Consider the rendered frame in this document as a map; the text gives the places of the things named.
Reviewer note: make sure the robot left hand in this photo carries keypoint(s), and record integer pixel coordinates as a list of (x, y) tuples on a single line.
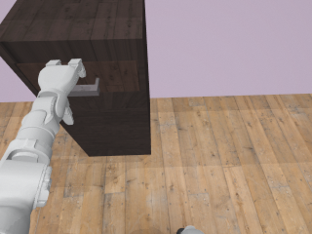
[(63, 78)]

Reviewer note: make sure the robot left upper arm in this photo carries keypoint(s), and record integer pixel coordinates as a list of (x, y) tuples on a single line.
[(24, 186)]

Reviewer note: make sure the drawer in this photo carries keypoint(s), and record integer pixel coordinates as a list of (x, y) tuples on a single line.
[(114, 75)]

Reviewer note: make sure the handle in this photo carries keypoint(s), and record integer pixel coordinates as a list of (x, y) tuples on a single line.
[(86, 90)]

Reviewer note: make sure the cabinet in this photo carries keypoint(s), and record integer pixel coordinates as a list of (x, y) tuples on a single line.
[(37, 31)]

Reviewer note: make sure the left robot forearm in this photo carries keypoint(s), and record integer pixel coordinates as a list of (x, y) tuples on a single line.
[(38, 130)]

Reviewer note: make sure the right robot shin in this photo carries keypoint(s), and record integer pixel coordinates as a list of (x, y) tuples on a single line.
[(189, 227)]

